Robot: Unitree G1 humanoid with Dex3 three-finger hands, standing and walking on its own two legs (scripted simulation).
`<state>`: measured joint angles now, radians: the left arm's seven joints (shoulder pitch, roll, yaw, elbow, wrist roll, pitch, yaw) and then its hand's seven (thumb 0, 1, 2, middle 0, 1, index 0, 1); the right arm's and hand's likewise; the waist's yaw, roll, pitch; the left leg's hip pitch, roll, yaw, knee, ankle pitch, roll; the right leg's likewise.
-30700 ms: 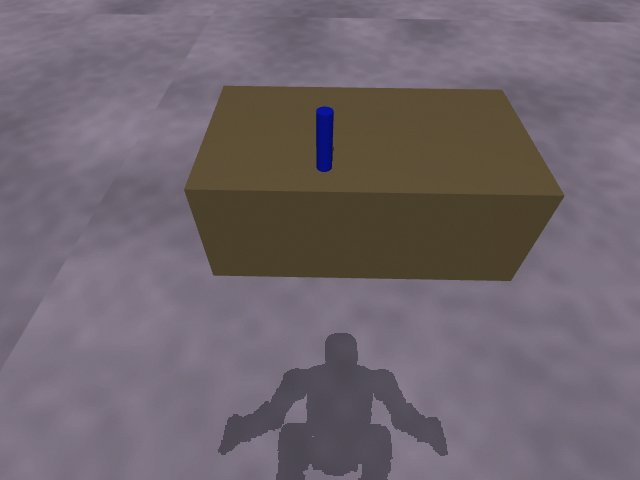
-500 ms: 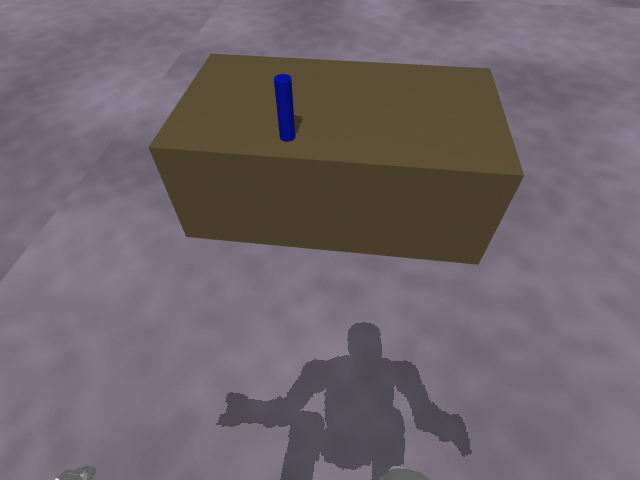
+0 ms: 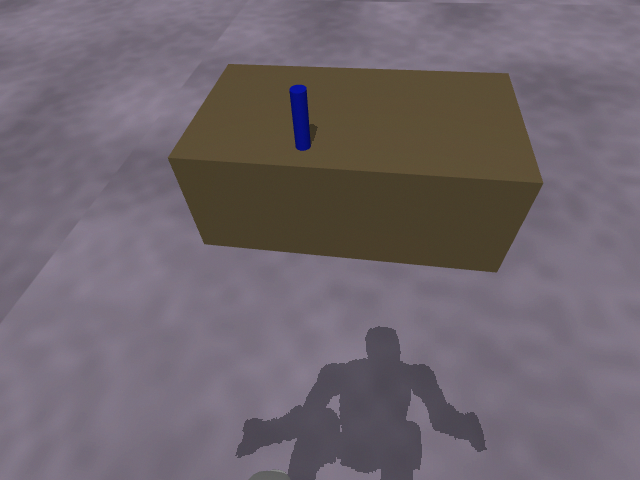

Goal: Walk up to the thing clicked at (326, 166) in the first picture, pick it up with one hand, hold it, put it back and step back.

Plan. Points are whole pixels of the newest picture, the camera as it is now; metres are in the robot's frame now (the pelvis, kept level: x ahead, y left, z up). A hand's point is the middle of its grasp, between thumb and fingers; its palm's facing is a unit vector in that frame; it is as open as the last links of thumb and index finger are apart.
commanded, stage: step back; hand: left
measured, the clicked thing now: (300, 119) +1.13 +0.16 -0.21
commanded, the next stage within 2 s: stand in 0.62 s
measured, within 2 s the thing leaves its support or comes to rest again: neither
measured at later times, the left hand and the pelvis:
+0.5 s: hand out of the picture +0.14 +0.28 -0.15, palm faces -0.06 -0.93 -0.36, open 7.4 cm; pelvis +0.03 +0.03 +0.00, yaw -4 degrees
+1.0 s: hand out of the picture +0.12 +0.28 -0.14, palm faces -0.11 -0.94 -0.33, open 7.4 cm; pelvis +0.02 +0.03 +0.01, yaw -4 degrees
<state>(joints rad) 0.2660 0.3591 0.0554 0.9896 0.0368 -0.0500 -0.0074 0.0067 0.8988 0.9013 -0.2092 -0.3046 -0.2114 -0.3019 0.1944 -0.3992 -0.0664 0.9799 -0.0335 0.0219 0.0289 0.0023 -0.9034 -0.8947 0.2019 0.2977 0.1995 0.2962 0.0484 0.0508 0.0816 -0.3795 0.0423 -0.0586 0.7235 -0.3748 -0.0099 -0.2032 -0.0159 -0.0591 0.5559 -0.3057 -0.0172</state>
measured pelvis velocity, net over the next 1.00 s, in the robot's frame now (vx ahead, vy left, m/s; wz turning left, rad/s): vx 0.02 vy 0.03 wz -0.07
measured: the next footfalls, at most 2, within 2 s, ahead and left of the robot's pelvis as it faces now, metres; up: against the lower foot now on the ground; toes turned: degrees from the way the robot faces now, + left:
left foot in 0.04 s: +0.11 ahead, +0.16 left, +0.00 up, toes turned +0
